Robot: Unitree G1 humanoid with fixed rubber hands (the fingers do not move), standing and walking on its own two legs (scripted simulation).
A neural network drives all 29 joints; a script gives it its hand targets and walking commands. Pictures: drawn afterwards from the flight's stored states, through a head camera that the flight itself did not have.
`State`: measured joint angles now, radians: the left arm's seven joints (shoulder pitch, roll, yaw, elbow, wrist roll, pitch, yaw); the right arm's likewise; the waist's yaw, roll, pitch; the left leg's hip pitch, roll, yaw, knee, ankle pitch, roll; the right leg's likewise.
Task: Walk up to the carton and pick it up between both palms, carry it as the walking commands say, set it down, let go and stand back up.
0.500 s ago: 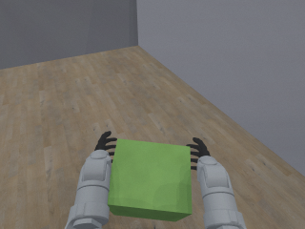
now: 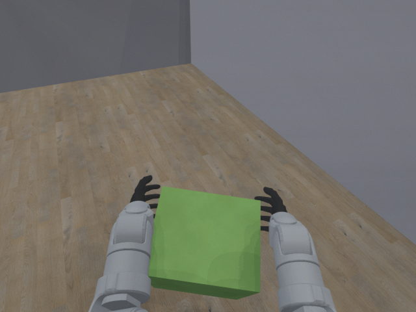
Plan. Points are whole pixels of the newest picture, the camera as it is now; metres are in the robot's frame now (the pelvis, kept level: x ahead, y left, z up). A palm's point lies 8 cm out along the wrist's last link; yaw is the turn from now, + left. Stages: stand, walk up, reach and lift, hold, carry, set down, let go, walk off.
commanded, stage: hold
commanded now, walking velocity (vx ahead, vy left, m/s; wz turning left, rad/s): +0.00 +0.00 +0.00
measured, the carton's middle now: (202, 247) +0.28 +0.02 -0.04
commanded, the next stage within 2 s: carry in 0.60 s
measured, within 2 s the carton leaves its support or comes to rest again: neither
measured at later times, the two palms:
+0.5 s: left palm (139, 209) +0.30 +0.15 +0.07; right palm (278, 223) +0.29 -0.13 +0.05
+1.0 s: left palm (130, 243) +0.22 +0.15 +0.07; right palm (277, 231) +0.26 -0.12 +0.06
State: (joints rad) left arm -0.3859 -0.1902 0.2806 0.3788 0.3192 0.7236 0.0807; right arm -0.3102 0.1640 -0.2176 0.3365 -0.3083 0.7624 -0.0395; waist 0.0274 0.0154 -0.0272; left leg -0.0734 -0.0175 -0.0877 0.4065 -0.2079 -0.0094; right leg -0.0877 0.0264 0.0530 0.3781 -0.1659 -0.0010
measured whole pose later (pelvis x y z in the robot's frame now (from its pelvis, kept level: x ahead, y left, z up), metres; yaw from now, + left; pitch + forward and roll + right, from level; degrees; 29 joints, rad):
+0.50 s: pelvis +0.00 +0.00 +0.00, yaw +0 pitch -7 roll +0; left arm -0.40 -0.19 0.28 0.39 0.32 0.73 0.09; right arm -0.30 0.16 -0.21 0.32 -0.30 0.78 -0.04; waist 0.04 0.02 -0.03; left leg -0.07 -0.02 -0.08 0.41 -0.21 -0.01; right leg -0.09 0.03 0.06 0.38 -0.17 0.00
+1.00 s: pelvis -0.07 -0.03 -0.02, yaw +12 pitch +4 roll +2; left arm -0.42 -0.21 0.17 -0.05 0.13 1.08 0.29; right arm -0.41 0.10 -0.14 -0.03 -0.04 1.13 -0.30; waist -0.05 -0.01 -0.04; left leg -0.56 0.01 0.06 1.00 -0.50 -0.02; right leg -0.50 -0.10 -0.13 0.60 -0.17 -0.03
